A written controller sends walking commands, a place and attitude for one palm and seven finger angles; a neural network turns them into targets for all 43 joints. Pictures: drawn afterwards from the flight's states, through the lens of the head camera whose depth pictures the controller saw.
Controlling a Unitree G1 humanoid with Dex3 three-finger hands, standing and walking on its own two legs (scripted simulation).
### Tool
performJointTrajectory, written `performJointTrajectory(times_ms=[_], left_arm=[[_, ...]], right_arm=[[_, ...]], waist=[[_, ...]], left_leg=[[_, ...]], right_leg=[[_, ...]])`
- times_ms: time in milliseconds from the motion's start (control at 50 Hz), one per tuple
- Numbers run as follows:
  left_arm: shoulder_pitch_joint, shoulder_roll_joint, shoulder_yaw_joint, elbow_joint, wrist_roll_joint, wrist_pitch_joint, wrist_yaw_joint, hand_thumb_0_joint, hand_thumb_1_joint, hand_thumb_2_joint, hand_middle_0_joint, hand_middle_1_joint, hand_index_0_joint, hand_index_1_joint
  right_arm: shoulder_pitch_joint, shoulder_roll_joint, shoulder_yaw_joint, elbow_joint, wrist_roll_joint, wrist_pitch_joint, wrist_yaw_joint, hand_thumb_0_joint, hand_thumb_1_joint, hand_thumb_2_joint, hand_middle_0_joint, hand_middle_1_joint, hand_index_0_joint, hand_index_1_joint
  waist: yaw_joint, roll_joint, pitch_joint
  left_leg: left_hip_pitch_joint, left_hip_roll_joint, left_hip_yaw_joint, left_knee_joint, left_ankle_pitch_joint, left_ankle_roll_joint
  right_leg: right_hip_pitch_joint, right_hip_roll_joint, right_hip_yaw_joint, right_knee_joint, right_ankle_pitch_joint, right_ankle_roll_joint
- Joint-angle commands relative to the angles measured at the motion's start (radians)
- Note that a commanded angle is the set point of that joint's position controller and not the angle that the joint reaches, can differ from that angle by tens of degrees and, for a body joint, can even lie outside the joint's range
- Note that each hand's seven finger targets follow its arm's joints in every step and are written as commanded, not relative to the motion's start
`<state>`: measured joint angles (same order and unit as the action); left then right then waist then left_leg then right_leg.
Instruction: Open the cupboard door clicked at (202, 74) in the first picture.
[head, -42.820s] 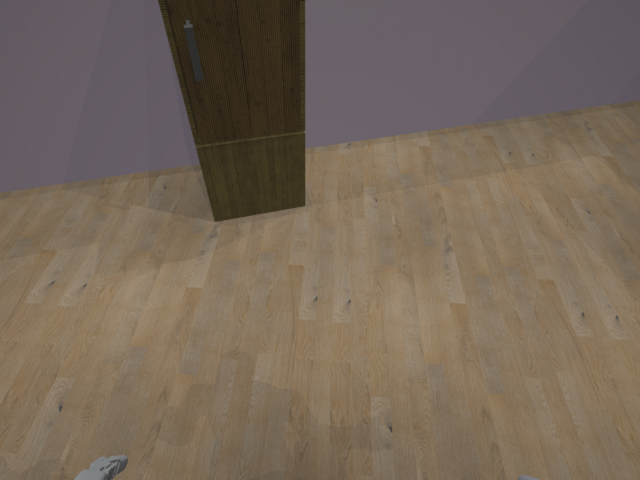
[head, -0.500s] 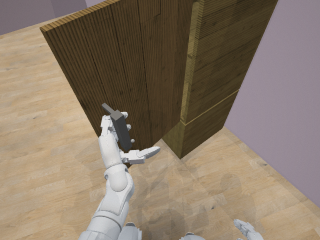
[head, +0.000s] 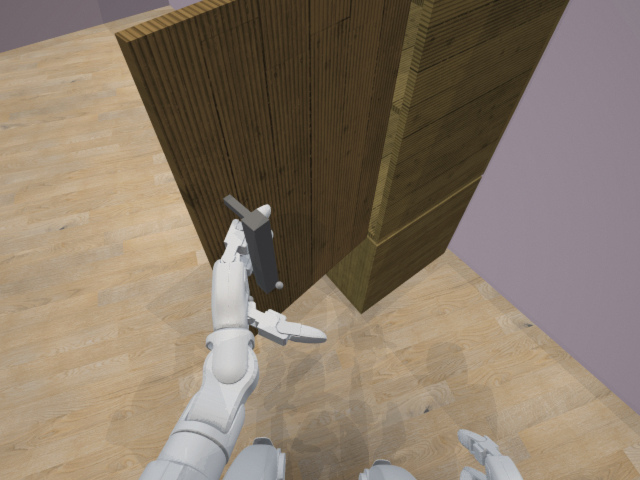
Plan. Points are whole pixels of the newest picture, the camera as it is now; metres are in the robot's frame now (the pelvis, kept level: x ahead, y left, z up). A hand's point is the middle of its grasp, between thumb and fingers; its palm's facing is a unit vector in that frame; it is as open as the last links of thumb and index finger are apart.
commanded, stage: slide the hand sideways off the handle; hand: left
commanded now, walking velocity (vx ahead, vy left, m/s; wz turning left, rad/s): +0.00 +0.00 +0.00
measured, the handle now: (251, 246) +0.39 +0.10 +0.05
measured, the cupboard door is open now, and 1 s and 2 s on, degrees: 98 100 100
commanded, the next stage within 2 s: draw the hand back to the body in 1.10 s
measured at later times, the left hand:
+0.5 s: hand (260, 335) +0.28 +0.08 +0.04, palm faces -0.09 -1.00 -0.02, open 16.4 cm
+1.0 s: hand (213, 364) +0.24 +0.13 +0.05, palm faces -0.02 -1.00 -0.04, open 16.3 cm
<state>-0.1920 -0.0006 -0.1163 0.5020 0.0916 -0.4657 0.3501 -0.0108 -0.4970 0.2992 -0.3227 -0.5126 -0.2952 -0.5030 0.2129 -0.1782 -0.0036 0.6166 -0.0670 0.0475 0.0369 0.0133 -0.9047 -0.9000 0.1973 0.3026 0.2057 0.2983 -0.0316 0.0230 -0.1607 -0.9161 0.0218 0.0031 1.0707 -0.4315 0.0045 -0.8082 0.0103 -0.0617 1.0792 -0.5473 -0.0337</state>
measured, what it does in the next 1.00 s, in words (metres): stands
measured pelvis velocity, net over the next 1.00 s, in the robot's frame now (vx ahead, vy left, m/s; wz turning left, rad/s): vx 0.00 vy -0.01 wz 0.00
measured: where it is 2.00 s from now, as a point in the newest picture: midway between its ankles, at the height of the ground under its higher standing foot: outside the picture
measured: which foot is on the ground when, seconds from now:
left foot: down 0.00-1.00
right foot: down 0.00-1.00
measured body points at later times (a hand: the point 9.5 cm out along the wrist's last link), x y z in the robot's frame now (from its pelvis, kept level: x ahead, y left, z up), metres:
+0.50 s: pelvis -0.01 +0.01 +0.00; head +0.05 +0.01 +0.44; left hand +0.28 +0.14 +0.04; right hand +0.15 -0.21 -0.11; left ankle +0.05 +0.12 -0.66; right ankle -0.01 -0.10 -0.66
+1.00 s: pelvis +0.00 -0.01 -0.01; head +0.06 -0.02 +0.44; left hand +0.24 +0.18 +0.05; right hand +0.18 -0.24 -0.10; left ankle +0.05 +0.12 -0.66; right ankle -0.01 -0.10 -0.66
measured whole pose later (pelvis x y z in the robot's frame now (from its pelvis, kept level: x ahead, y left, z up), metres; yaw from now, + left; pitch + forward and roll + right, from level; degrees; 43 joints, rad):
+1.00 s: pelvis +0.00 -0.01 -0.01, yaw +0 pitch +14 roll -1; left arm 0.29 0.16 0.00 0.05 -0.17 -0.44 -0.11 -0.01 -0.50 0.30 -0.15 -0.30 -0.15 -0.30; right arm 0.22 -0.23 0.01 0.49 0.00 -0.02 -0.01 0.02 -0.90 -0.90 0.20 0.30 0.21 0.30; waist 0.00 0.03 -0.15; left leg -0.91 0.03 -0.02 1.12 -0.46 -0.01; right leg -0.80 0.02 -0.08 1.13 -0.58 -0.05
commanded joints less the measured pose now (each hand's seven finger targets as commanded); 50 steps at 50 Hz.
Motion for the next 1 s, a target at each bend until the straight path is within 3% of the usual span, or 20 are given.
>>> performJointTrajectory(times_ms=[0, 40, 60, 80, 100, 140, 160, 220, 260, 280, 340, 360, 420, 460, 540, 660, 800, 880, 900, 980], left_arm=[[-0.303, 0.016, -0.154, -0.265, -0.045, -0.102, -0.332, 0.000, -0.500, 0.300, -0.150, -0.300, -0.150, -0.300], [-0.271, -0.033, -0.119, -0.268, -0.182, -0.062, -0.373, 0.000, -0.500, 0.300, -0.150, -0.300, -0.150, -0.300], [-0.257, -0.051, -0.105, -0.275, -0.229, -0.038, -0.374, 0.000, -0.500, 0.300, -0.150, -0.300, -0.150, -0.300], [-0.226, -0.062, -0.085, -0.262, -0.259, -0.017, -0.363, 0.000, -0.500, 0.300, -0.150, -0.300, -0.150, -0.300], [-0.200, -0.057, -0.063, -0.252, -0.271, -0.004, -0.344, 0.000, -0.500, 0.300, -0.150, -0.300, -0.150, -0.300], [-0.156, -0.028, -0.038, -0.271, -0.241, -0.008, -0.299, 0.000, -0.500, 0.300, -0.150, -0.300, -0.150, -0.300], [-0.120, 0.015, -0.010, -0.283, -0.209, -0.021, -0.275, 0.000, -0.500, 0.300, -0.150, -0.300, -0.150, -0.300], [-0.066, 0.015, -0.054, -0.333, -0.102, -0.068, -0.240, 0.000, -0.500, 0.300, -0.150, -0.300, -0.150, -0.300], [-0.032, 0.053, -0.041, -0.350, -0.066, -0.078, -0.235, 0.000, -0.500, 0.300, -0.150, -0.300, -0.150, -0.300], [-0.030, 0.038, -0.057, -0.375, -0.066, -0.081, -0.238, 0.000, -0.500, 0.300, -0.150, -0.300, -0.150, -0.300], [0.022, 0.047, -0.048, -0.432, -0.103, -0.059, -0.258, 0.000, -0.500, 0.300, -0.150, -0.300, -0.150, -0.300], [0.016, 0.066, -0.033, -0.447, -0.113, -0.047, -0.263, 0.000, -0.500, 0.300, -0.150, -0.300, -0.150, -0.300], [0.010, 0.055, -0.053, -0.507, -0.141, -0.026, -0.279, 0.000, -0.500, 0.300, -0.150, -0.300, -0.150, -0.300], [-0.010, 0.082, -0.032, -0.535, -0.156, -0.026, -0.288, 0.000, -0.500, 0.300, -0.150, -0.300, -0.150, -0.300], [0.063, 0.098, -0.005, -0.530, -0.180, -0.035, -0.315, 0.000, -0.500, 0.300, -0.150, -0.300, -0.150, -0.300], [0.223, 0.142, 0.036, -0.524, -0.192, -0.010, -0.377, 0.000, -0.500, 0.300, -0.150, -0.300, -0.150, -0.300], [0.283, 0.216, 0.119, -0.639, -0.235, -0.019, -0.411, 0.000, -0.500, 0.300, -0.150, -0.300, -0.150, -0.300], [0.373, 0.226, 0.148, -0.671, -0.267, -0.047, -0.440, 0.000, -0.500, 0.300, -0.150, -0.300, -0.150, -0.300], [0.368, 0.234, 0.150, -0.670, -0.270, -0.048, -0.450, 0.000, -0.500, 0.300, -0.150, -0.300, -0.150, -0.300], [0.462, 0.244, 0.159, -0.669, -0.293, -0.040, -0.511, 0.000, -0.500, 0.300, -0.150, -0.300, -0.150, -0.300]], right_arm=[[0.027, -0.147, -0.052, -0.148, 0.039, -0.030, -0.026, 0.000, -0.900, -0.900, 0.200, 0.300, 0.200, 0.300], [0.000, -0.148, -0.042, -0.170, 0.062, -0.041, -0.034, 0.000, -0.900, -0.900, 0.200, 0.300, 0.200, 0.300], [-0.007, -0.150, -0.037, -0.177, 0.070, -0.046, -0.036, 0.000, -0.900, -0.900, 0.200, 0.300, 0.200, 0.300], [-0.015, -0.149, -0.036, -0.179, 0.075, -0.050, -0.037, 0.000, -0.900, -0.900, 0.200, 0.300, 0.200, 0.300], [-0.010, -0.154, -0.037, -0.182, 0.075, -0.052, -0.036, 0.000, -0.900, -0.900, 0.200, 0.300, 0.200, 0.300], [-0.005, -0.156, -0.039, -0.191, 0.068, -0.057, -0.028, 0.000, -0.900, -0.900, 0.200, 0.300, 0.200, 0.300], [-0.002, -0.160, -0.040, -0.199, 0.059, -0.057, -0.022, 0.000, -0.900, -0.900, 0.200, 0.300, 0.200, 0.300], [0.001, -0.149, -0.046, -0.211, 0.044, -0.053, 0.008, 0.000, -0.900, -0.900, 0.200, 0.300, 0.200, 0.300], [0.002, -0.155, -0.049, -0.223, 0.041, -0.045, 0.019, 0.000, -0.900, -0.900, 0.200, 0.300, 0.200, 0.300], [-0.011, -0.151, -0.050, -0.235, 0.041, -0.043, 0.020, 0.000, -0.900, -0.900, 0.200, 0.300, 0.200, 0.300], [-0.028, -0.152, -0.045, -0.257, 0.051, -0.037, 0.015, 0.000, -0.900, -0.900, 0.200, 0.300, 0.200, 0.300], [-0.030, -0.157, -0.042, -0.259, 0.054, -0.034, 0.007, 0.000, -0.900, -0.900, 0.200, 0.300, 0.200, 0.300], [-0.040, -0.151, -0.037, -0.267, 0.060, -0.039, -0.010, 0.000, -0.900, -0.900, 0.200, 0.300, 0.200, 0.300], [-0.044, -0.154, -0.032, -0.263, 0.061, -0.046, -0.024, 0.000, -0.900, -0.900, 0.200, 0.300, 0.200, 0.300], [-0.046, -0.149, -0.028, -0.252, 0.064, -0.066, -0.037, 0.000, -0.900, -0.900, 0.200, 0.300, 0.200, 0.300], [-0.040, -0.153, -0.030, -0.264, 0.068, -0.076, -0.037, 0.000, -0.900, -0.900, 0.200, 0.300, 0.200, 0.300], [-0.042, -0.149, -0.030, -0.279, 0.069, -0.090, -0.052, 0.000, -0.900, -0.900, 0.200, 0.300, 0.200, 0.300], [-0.045, -0.145, -0.032, -0.278, 0.069, -0.109, -0.058, 0.000, -0.900, -0.900, 0.200, 0.300, 0.200, 0.300], [-0.041, -0.148, -0.031, -0.274, 0.069, -0.111, -0.060, 0.000, -0.900, -0.900, 0.200, 0.300, 0.200, 0.300], [-0.041, -0.154, -0.033, -0.284, 0.073, -0.121, -0.065, 0.000, -0.900, -0.900, 0.200, 0.300, 0.200, 0.300]], waist=[[-0.065, 0.020, -0.333], [-0.043, 0.010, -0.290], [-0.034, -0.005, -0.279], [-0.025, -0.016, -0.254], [-0.021, -0.074, -0.235], [-0.007, -0.109, -0.233], [0.014, -0.103, -0.248], [0.010, -0.042, -0.245], [0.019, -0.029, -0.244], [0.015, -0.018, -0.253], [0.021, 0.006, -0.245], [0.020, -0.024, -0.248], [0.002, -0.035, -0.237], [-0.007, -0.048, -0.229], [-0.001, -0.071, -0.218], [0.026, -0.028, -0.221], [0.022, -0.040, -0.220], [0.027, -0.025, -0.230], [0.017, -0.028, -0.212], [0.021, -0.025, -0.204]], left_leg=[[0.422, -0.014, -0.041, -0.101, 0.240, 0.017], [0.432, -0.010, -0.048, -0.139, 0.183, 0.008], [0.435, -0.007, -0.056, -0.157, 0.177, 0.005], [0.425, -0.006, -0.056, -0.168, 0.158, 0.002], [0.401, -0.004, -0.061, -0.177, 0.151, 0.002], [0.365, -0.006, -0.056, -0.169, 0.162, 0.006], [0.345, -0.008, -0.053, -0.163, 0.177, 0.007], [0.336, -0.007, -0.047, -0.129, 0.201, 0.007], [0.312, -0.008, -0.051, -0.122, 0.173, 0.006], [0.319, -0.010, -0.046, -0.119, 0.155, 0.007], [0.329, -0.010, -0.042, -0.136, 0.110, 0.004], [0.322, -0.008, -0.050, -0.143, 0.097, 0.006], [0.322, -0.009, -0.047, -0.139, 0.090, 0.012], [0.309, -0.008, -0.052, -0.135, 0.072, 0.015], [0.288, -0.013, -0.049, -0.125, 0.080, 0.016], [0.272, -0.018, -0.037, -0.117, 0.126, 0.015], [0.247, -0.023, -0.025, -0.087, 0.155, 0.019], [0.224, -0.026, -0.019, -0.065, 0.166, 0.019], [0.213, -0.025, -0.021, -0.061, 0.162, 0.018], [0.179, -0.027, -0.020, -0.045, 0.155, 0.018]], right_leg=[[0.024, 0.006, 0.034, -0.167, 0.384, -0.002], [0.030, 0.018, 0.016, -0.201, 0.301, -0.002], [0.039, 0.020, 0.003, -0.204, 0.278, -0.004], [0.035, 0.022, -0.006, -0.210, 0.259, 0.000], [0.043, 0.023, -0.015, -0.209, 0.253, 0.003], [0.049, 0.021, -0.011, -0.193, 0.258, 0.005], [0.058, 0.017, -0.006, -0.175, 0.264, 0.003], [0.006, 0.010, 0.000, -0.132, 0.273, -0.001], [0.003, 0.010, 0.007, -0.121, 0.246, -0.008], [-0.002, 0.010, 0.009, -0.124, 0.236, -0.006], [0.012, 0.013, 0.010, -0.144, 0.207, -0.007], [0.023, 0.016, 0.011, -0.145, 0.195, -0.008], [0.026, 0.016, 0.015, -0.161, 0.197, 0.002], [0.027, 0.017, 0.019, -0.165, 0.180, 0.004], [0.038, 0.016, 0.018, -0.168, 0.188, 0.006], [0.067, 0.015, 0.027, -0.158, 0.240, 0.003], [0.097, 0.012, 0.046, -0.161, 0.304, 0.012], [0.110, 0.009, 0.060, -0.155, 0.335, 0.017], [0.105, 0.008, 0.061, -0.154, 0.339, 0.019], [0.110, 0.000, 0.083, -0.154, 0.350, 0.027]])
